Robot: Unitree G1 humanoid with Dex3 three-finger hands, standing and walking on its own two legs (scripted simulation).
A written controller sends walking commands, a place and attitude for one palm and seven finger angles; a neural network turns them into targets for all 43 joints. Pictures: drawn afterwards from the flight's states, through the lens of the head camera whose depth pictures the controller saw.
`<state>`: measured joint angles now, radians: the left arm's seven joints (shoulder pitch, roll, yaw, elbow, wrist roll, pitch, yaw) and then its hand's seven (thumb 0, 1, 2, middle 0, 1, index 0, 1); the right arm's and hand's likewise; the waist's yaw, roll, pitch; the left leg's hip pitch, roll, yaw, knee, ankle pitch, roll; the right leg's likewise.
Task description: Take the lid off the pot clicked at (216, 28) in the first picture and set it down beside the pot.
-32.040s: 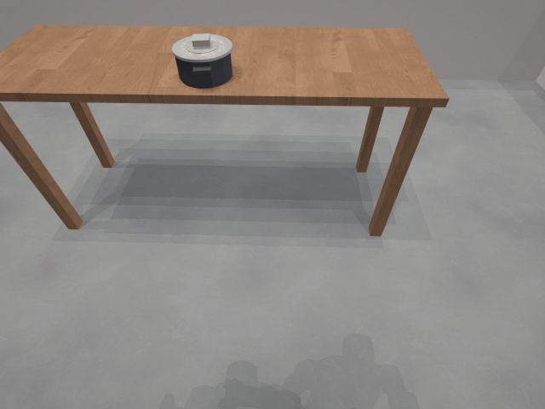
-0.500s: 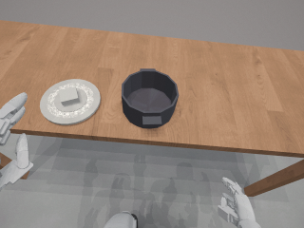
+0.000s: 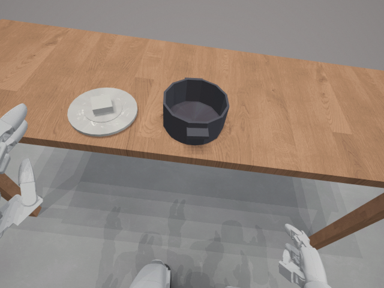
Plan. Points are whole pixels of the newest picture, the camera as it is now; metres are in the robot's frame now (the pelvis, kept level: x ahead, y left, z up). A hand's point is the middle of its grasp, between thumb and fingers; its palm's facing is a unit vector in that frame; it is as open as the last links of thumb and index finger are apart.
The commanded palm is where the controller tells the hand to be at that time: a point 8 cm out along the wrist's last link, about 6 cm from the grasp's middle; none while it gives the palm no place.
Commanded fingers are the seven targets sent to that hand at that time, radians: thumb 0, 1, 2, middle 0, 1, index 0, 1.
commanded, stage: step back with the hand held close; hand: left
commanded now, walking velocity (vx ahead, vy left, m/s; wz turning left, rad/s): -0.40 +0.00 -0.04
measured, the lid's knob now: (102, 104) +0.54 +0.28 +0.02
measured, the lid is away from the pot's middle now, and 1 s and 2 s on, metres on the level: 0.25 0.25 0.25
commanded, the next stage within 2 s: stop stepping back and stand still in 0.46 s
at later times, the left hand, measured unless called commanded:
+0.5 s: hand (10, 237) +0.15 +0.23 +0.19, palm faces +0.20 -0.91 -0.37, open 7.5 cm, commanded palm +0.08 +0.29 +0.20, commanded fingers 0.00 0.90 0.90 -0.20 -0.30 -0.20 -0.30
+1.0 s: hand out of the picture +0.06 +0.24 +0.18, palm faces +0.25 -0.88 -0.40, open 7.5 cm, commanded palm +0.00 +0.29 +0.20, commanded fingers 0.00 0.90 0.90 -0.20 -0.30 -0.20 -0.30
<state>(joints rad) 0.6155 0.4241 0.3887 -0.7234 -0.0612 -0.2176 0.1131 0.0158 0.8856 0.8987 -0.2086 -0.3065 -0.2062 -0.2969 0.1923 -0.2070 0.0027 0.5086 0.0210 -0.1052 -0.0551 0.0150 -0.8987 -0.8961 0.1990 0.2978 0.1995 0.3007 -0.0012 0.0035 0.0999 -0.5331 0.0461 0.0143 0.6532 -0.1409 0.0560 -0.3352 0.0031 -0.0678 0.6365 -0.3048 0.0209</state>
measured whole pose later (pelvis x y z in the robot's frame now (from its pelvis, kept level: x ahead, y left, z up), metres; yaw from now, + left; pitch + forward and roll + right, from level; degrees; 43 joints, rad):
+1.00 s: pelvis -0.16 +0.03 +0.02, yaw -5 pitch +1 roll -1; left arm 0.62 0.41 0.39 -0.63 -0.07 -0.19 0.14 0.02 0.89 0.90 -0.21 -0.31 -0.20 -0.30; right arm 0.25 -0.15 0.01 0.55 0.02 -0.13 -0.02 0.02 -0.90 -0.90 0.20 0.30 0.20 0.30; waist -0.05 -0.06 0.02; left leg -0.34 -0.02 0.02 0.55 -0.23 0.05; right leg -0.34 0.03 0.00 0.75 -0.46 0.00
